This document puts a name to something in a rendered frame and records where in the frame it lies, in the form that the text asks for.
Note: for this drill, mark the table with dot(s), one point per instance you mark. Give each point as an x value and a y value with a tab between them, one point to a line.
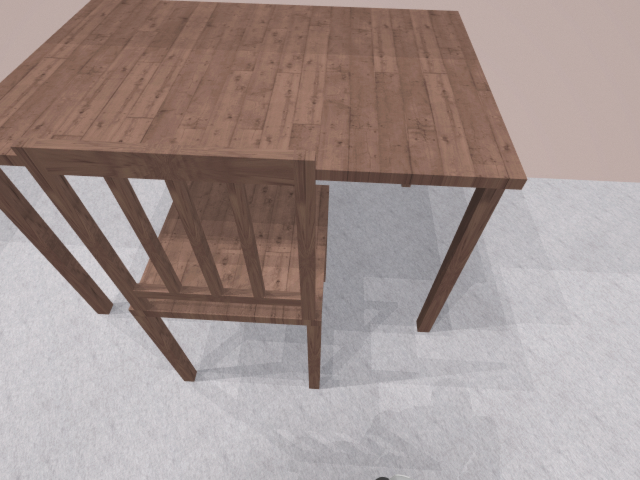
382	95

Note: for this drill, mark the chair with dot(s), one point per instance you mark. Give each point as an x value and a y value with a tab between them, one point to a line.
245	239

